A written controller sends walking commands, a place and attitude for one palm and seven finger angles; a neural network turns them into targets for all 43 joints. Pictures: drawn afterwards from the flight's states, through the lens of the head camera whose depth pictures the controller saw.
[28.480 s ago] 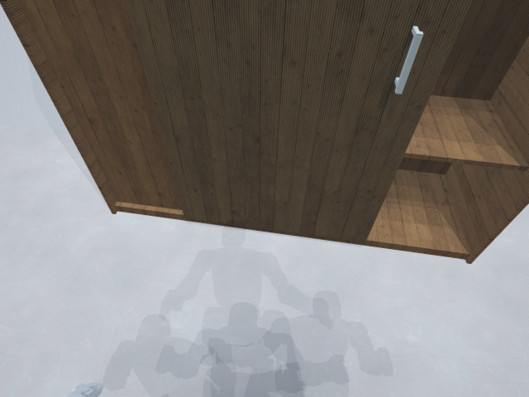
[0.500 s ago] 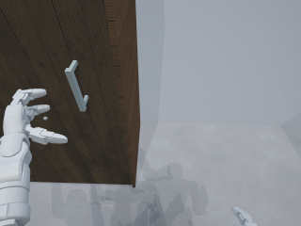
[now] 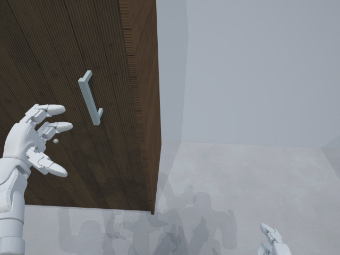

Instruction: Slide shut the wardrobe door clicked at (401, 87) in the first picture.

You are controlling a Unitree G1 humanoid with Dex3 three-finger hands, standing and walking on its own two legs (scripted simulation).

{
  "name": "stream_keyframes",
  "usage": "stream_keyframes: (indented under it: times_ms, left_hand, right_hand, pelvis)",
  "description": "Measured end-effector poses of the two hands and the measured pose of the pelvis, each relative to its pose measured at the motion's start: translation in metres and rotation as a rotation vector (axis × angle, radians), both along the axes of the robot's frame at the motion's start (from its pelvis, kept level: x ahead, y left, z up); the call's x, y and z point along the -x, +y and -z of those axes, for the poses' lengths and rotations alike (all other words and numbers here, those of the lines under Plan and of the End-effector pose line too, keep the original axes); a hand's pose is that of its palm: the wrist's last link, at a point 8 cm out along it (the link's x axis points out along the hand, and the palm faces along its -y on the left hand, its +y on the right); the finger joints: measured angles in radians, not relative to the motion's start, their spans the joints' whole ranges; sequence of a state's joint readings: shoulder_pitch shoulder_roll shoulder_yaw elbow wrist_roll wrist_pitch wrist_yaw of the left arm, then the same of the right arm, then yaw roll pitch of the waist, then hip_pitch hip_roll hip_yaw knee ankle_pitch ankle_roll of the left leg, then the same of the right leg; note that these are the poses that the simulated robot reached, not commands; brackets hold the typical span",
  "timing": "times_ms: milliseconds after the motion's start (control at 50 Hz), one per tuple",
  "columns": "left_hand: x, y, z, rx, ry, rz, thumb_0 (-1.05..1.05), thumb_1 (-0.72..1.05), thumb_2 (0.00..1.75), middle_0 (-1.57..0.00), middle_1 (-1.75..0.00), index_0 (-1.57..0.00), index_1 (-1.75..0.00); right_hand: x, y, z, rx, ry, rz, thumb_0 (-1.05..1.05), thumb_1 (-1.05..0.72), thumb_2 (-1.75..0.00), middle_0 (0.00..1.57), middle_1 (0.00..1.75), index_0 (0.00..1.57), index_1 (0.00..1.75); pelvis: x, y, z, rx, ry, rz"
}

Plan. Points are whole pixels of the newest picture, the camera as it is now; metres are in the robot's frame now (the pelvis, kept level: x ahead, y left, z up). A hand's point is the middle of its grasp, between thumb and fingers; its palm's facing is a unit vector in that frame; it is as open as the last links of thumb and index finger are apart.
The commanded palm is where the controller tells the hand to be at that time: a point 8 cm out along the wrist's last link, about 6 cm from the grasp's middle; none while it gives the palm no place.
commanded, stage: draw the hand back to the body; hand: left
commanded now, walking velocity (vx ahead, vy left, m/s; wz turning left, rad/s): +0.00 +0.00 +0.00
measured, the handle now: (92, 99) +0.48 +0.26 +0.12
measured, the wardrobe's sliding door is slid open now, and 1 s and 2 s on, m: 0.00 0.00 0.00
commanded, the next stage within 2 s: step back with the hand held close in 1.40 s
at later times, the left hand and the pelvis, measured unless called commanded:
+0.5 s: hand (36, 164) +0.24 +0.29 +0.14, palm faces +0.38 -0.89 -0.26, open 13.8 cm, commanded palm +0.20 +0.32 +0.16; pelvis +0.00 +0.01 +0.01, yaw -1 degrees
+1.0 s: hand (41, 161) +0.24 +0.26 +0.16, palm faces +0.40 -0.84 -0.38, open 9.0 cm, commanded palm +0.18 +0.30 +0.18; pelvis +0.04 +0.01 +0.01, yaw -2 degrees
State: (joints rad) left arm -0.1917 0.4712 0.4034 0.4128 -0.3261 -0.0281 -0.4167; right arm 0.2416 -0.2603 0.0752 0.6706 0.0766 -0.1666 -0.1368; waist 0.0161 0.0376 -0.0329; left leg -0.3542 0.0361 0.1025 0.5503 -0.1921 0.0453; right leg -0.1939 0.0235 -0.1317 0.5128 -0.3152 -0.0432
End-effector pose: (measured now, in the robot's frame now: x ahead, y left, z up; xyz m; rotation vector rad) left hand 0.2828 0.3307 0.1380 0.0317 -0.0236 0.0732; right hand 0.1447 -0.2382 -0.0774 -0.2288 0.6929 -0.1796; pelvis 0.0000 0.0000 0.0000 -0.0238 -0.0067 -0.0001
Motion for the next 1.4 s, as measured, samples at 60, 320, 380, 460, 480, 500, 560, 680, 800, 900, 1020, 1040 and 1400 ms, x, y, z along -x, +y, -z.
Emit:
stream_keyframes:
  times_ms: [60,320,380,460,480,500,560,680,800,900,1020,1040,1400]
  left_hand:
    - [0.006,0.002,-0.003,-0.002,0.003,0.028,-0.01,-0.55,0.2,-0.25,-1.15,-0.26,-1.15]
    - [0.05,-0.003,-0.002,-0.007,-0.019,-0.024,-0.01,-0.53,0.21,-0.25,-1.14,-0.25,-1.13]
    - [0.058,-0.005,-0.01,-0.107,-0.03,-0.093,-0.01,-0.49,0.23,-0.25,-1.11,-0.25,-1.11]
    - [0.072,-0.005,-0.015,-0.225,-0.05,-0.261,-0.01,-0.39,0.28,-0.25,-1.05,-0.25,-1.05]
    - [0.075,-0.005,-0.015,-0.243,-0.053,-0.29,-0.01,-0.36,0.29,-0.25,-1.04,-0.25,-1.03]
    - [0.079,-0.005,-0.016,-0.257,-0.057,-0.315,-0.01,-0.33,0.3,-0.25,-1.02,-0.25,-1.01]
    - [0.086,-0.005,-0.017,-0.285,-0.063,-0.366,-0.01,-0.23,0.35,-0.24,-0.96,-0.25,-0.96]
    - [0.085,-0.006,-0.021,-0.316,-0.067,-0.403,0.0,-0.03,0.45,-0.24,-0.84,-0.24,-0.84]
    - [0.08,-0.014,-0.03,-0.352,-0.083,-0.371,0.0,0.19,0.55,-0.23,-0.72,-0.23,-0.71]
    - [0.081,-0.023,-0.035,-0.377,-0.086,-0.337,0.0,0.37,0.64,-0.23,-0.61,-0.23,-0.61]
    - [0.086,-0.031,-0.04,-0.396,-0.089,-0.327,0.01,0.58,0.75,-0.22,-0.48,-0.22,-0.48]
    - [0.087,-0.033,-0.041,-0.399,-0.091,-0.326,0.01,0.62,0.76,-0.22,-0.46,-0.22,-0.46]
    - [0.093,-0.05,-0.042,-0.397,-0.082,-0.34,0.02,0.88,0.89,-0.21,-0.31,-0.21,-0.3]
  right_hand:
    - [0.007,-0.007,-0.002,-0.009,-0.025,0.023,0.01,-0.9,-0.9,0.21,0.3,0.2,0.3]
    - [-0.01,-0.004,-0.015,0.002,-0.113,-0.011,0.02,-0.91,-0.9,0.21,0.3,0.2,0.3]
    - [-0.021,0.006,-0.021,0.0,-0.142,-0.049,0.02,-0.91,-0.9,0.2,0.3,0.2,0.3]
    - [-0.032,0.019,-0.024,-0.019,-0.136,-0.086,0.01,-0.9,-0.9,0.21,0.3,0.2,0.3]
    - [-0.034,0.022,-0.023,-0.023,-0.129,-0.092,0.01,-0.9,-0.9,0.21,0.3,0.2,0.3]
    - [-0.035,0.025,-0.023,-0.026,-0.119,-0.098,0.01,-0.9,-0.9,0.21,0.3,0.2,0.3]
    - [-0.038,0.031,-0.019,-0.033,-0.08,-0.114,0.01,-0.9,-0.9,0.21,0.3,0.2,0.3]
    - [-0.039,0.037,-0.01,-0.039,-0.011,-0.122,0.01,-0.9,-0.9,0.21,0.3,0.2,0.3]
    - [-0.042,0.033,-0.008,-0.05,0.006,-0.102,0.01,-0.9,-0.9,0.21,0.3,0.2,0.3]
    - [-0.047,0.025,-0.01,-0.051,0.004,-0.081,0.01,-0.9,-0.9,0.21,0.3,0.2,0.3]
    - [-0.054,0.016,-0.012,-0.043,-0.003,-0.073,0.01,-0.91,-0.9,0.21,0.3,0.2,0.3]
    - [-0.055,0.015,-0.012,-0.043,-0.005,-0.074,0.01,-0.91,-0.9,0.21,0.3,0.2,0.3]
    - [-0.063,0.005,-0.01,-0.058,-0.006,-0.085,0.01,-0.91,-0.9,0.21,0.3,0.2,0.3]
  pelvis:
    - [-0.001,0.0,0.0,-0.003,0.003,0.015]
    - [-0.001,0.004,0.001,0.001,-0.021,0.01]
    - [0.0,0.006,-0.001,0.004,-0.032,0.008]
    - [0.0,0.009,-0.005,0.001,-0.04,0.012]
    - [-0.001,0.01,-0.006,0.0,-0.042,0.013]
    - [-0.002,0.01,-0.007,-0.001,-0.045,0.014]
    - [-0.005,0.012,-0.009,-0.004,-0.054,0.013]
    - [-0.013,0.014,-0.012,-0.01,-0.068,0.014]
    - [-0.023,0.014,-0.012,-0.014,-0.068,0.026]
    - [-0.031,0.012,-0.012,-0.016,-0.067,0.034]
    - [-0.036,0.008,-0.012,-0.018,-0.065,0.034]
    - [-0.037,0.007,-0.012,-0.018,-0.064,0.033]
    - [-0.037,-0.011,-0.012,-0.024,-0.068,0.025]
